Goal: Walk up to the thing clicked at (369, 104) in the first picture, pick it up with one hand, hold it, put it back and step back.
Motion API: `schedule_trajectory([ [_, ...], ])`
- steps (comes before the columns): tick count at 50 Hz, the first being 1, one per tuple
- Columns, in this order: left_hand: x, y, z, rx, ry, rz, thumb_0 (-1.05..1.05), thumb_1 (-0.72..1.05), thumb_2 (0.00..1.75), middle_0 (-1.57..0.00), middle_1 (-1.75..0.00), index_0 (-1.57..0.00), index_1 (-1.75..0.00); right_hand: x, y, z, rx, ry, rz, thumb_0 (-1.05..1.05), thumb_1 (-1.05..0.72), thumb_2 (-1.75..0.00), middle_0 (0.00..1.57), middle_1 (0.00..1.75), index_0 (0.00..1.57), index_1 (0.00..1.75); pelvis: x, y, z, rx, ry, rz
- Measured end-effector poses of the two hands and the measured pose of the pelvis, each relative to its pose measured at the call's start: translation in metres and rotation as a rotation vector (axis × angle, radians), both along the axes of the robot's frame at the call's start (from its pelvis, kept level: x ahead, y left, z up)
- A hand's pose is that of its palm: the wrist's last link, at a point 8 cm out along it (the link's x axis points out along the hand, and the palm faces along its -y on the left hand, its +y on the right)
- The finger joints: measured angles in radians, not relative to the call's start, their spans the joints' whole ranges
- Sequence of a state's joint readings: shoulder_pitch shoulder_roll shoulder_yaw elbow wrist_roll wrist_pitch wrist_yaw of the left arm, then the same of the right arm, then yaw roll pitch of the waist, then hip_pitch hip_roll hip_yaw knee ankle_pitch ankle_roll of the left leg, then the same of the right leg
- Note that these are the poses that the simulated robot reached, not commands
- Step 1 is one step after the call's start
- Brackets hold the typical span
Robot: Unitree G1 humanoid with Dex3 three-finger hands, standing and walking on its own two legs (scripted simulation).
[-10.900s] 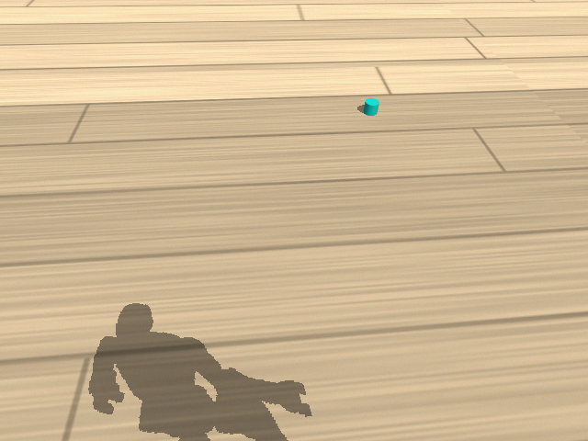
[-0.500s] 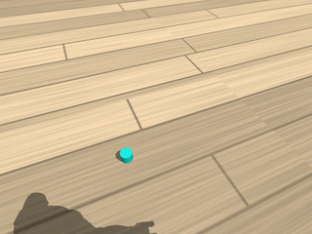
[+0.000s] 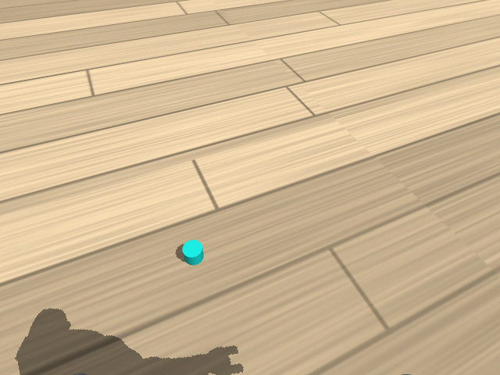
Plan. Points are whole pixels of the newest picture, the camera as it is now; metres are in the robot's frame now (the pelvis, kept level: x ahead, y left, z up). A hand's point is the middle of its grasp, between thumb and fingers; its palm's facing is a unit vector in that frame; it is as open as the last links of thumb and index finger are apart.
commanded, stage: walk up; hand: left
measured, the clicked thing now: (193, 252) +0.73 +0.23 -0.74
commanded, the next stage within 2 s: stand in 0.12 s
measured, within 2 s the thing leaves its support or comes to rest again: neither
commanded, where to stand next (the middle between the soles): +0.34 +0.00 m, yaw -1 degrees
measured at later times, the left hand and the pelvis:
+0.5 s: hand out of the picture +0.08 +0.25 -0.15, palm faces -0.03 -0.94 -0.34, open 7.4 cm; pelvis -0.01 +0.00 +0.01, yaw +0 degrees
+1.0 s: hand out of the picture +0.04 +0.26 -0.15, palm faces -0.04 -0.94 -0.34, open 7.4 cm; pelvis -0.02 +0.00 +0.01, yaw +0 degrees
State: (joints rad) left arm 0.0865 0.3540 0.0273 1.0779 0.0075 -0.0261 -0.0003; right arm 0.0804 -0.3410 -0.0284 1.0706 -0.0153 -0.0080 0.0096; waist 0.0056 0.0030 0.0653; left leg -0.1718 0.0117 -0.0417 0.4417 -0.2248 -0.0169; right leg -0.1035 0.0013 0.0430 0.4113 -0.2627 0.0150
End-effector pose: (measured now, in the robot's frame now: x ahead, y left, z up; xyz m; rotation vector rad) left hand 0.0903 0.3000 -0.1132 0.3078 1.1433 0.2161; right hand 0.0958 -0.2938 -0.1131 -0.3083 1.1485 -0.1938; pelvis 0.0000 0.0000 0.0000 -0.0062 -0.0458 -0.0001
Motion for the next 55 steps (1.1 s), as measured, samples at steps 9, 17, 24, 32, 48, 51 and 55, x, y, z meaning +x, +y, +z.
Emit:
schedule_trajectory([
  [9,0.004,-0.002,-0.001,-0.006,0.023,-0.007,0.01,0.91,0.90,-0.21,-0.30,-0.20,-0.30,0.001,0.001,0.002,0.000,0.016,-0.008,0.00,-0.91,-0.90,0.20,0.30,0.20,0.30,0.003,0.000,0.003,0.004,0.000,-0.004],
  [17,-0.005,-0.004,-0.001,-0.011,0.056,-0.017,0.01,0.91,0.90,-0.21,-0.30,-0.20,-0.30,-0.008,0.001,0.001,0.004,0.040,-0.016,0.00,-0.90,-0.90,0.20,0.30,0.20,0.30,-0.001,0.001,0.005,0.006,-0.001,-0.004],
  [24,-0.016,-0.004,-0.001,-0.007,0.071,-0.020,0.01,0.91,0.90,-0.21,-0.30,-0.20,-0.30,-0.019,0.000,0.000,0.007,0.058,-0.020,0.00,-0.90,-0.90,0.20,0.30,0.20,0.30,-0.006,0.001,0.006,0.005,-0.003,-0.003],
  [32,-0.028,-0.002,0.000,-0.004,0.075,-0.016,0.01,0.91,0.90,-0.21,-0.30,-0.20,-0.30,-0.034,-0.002,0.000,0.003,0.072,-0.023,0.00,-0.91,-0.90,0.20,0.30,0.20,0.30,-0.012,0.001,0.006,0.005,-0.009,-0.002],
  [48,-0.051,0.001,-0.002,-0.002,0.124,-0.006,0.01,0.91,0.90,-0.21,-0.30,-0.20,-0.30,-0.056,-0.003,-0.004,0.004,0.127,-0.028,0.00,-0.91,-0.90,0.20,0.30,0.20,0.30,-0.016,0.001,0.006,0.007,0.003,0.003],
  [51,-0.051,0.001,-0.002,-0.001,0.128,-0.007,0.01,0.91,0.90,-0.21,-0.30,-0.20,-0.30,-0.055,-0.003,-0.004,0.004,0.130,-0.027,0.00,-0.91,-0.90,0.20,0.30,0.20,0.30,-0.015,0.001,0.006,0.007,0.005,0.003],
  [55,-0.047,0.000,-0.003,-0.002,0.122,-0.012,0.01,0.91,0.90,-0.21,-0.30,-0.20,-0.30,-0.051,-0.003,-0.004,0.004,0.124,-0.025,0.00,-0.91,-0.90,0.20,0.30,0.20,0.30,-0.014,0.001,0.005,0.006,0.005,0.002],
])
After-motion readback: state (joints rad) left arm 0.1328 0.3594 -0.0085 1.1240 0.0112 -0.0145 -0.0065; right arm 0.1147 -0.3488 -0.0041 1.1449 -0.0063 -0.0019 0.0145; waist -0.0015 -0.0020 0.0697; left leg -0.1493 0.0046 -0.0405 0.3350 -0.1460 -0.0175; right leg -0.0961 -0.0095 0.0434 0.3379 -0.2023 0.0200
